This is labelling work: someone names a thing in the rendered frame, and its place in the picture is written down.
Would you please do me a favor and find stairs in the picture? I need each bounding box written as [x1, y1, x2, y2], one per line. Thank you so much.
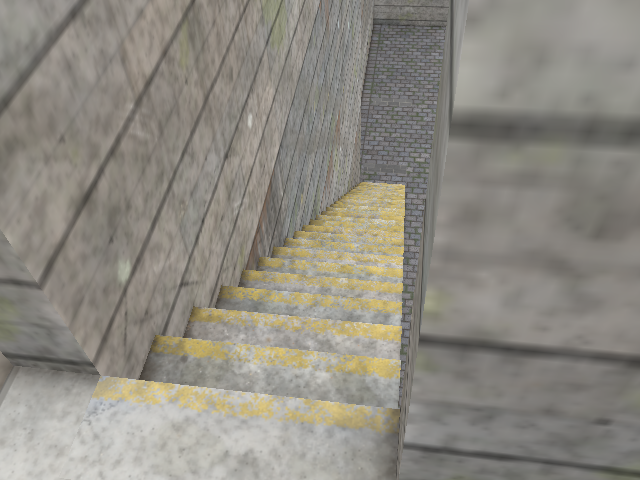
[139, 182, 405, 409]

